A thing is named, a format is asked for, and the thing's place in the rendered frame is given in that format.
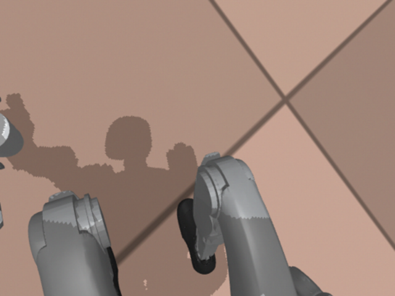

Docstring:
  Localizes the right robot hand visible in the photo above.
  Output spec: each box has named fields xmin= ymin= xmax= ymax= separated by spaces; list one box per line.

xmin=289 ymin=266 xmax=322 ymax=296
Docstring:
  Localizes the cup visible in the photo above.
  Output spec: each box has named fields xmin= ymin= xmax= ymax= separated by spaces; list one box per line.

xmin=0 ymin=113 xmax=24 ymax=157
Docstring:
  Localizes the left robot foot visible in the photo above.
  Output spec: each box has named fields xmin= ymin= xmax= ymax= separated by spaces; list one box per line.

xmin=107 ymin=246 xmax=122 ymax=296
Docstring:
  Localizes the right robot foot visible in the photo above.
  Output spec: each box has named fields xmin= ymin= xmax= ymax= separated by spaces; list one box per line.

xmin=177 ymin=199 xmax=216 ymax=274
